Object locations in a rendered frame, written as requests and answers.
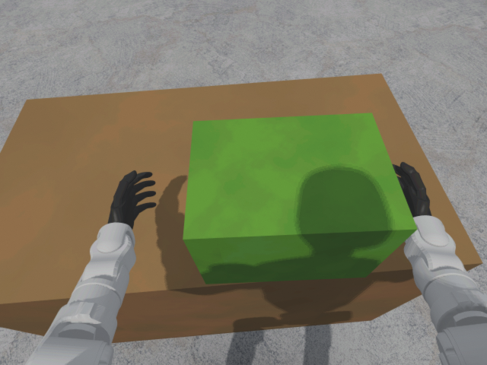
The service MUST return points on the carton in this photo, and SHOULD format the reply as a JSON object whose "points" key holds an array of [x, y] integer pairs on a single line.
{"points": [[292, 198]]}

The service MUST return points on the left robot forearm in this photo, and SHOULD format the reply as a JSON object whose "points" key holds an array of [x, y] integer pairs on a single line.
{"points": [[92, 309]]}

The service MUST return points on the right robot hand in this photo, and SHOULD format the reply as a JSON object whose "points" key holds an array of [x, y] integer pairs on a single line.
{"points": [[413, 189]]}

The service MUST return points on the robot left upper arm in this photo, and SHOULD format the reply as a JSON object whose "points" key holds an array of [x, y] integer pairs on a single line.
{"points": [[74, 351]]}

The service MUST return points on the pedestal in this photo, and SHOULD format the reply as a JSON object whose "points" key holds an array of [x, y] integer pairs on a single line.
{"points": [[61, 166]]}

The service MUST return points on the robot right upper arm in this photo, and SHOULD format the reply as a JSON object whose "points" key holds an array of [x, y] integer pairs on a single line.
{"points": [[463, 345]]}

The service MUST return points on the left robot hand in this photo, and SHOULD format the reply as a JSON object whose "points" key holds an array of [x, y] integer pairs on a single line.
{"points": [[123, 208]]}

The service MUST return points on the right robot forearm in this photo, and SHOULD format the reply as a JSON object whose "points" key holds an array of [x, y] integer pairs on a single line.
{"points": [[448, 289]]}

